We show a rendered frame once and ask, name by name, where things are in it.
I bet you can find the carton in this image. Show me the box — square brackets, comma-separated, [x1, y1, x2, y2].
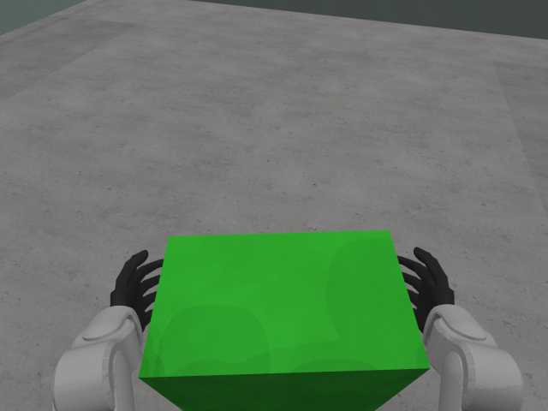
[138, 230, 431, 411]

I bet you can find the left robot hand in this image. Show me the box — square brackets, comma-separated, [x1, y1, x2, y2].
[110, 250, 164, 333]

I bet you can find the right robot hand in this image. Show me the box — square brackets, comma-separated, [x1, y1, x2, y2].
[397, 247, 455, 333]

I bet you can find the robot left forearm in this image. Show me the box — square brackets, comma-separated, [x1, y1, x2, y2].
[51, 306, 143, 411]

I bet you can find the robot right forearm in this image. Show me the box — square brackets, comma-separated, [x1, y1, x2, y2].
[423, 304, 524, 411]

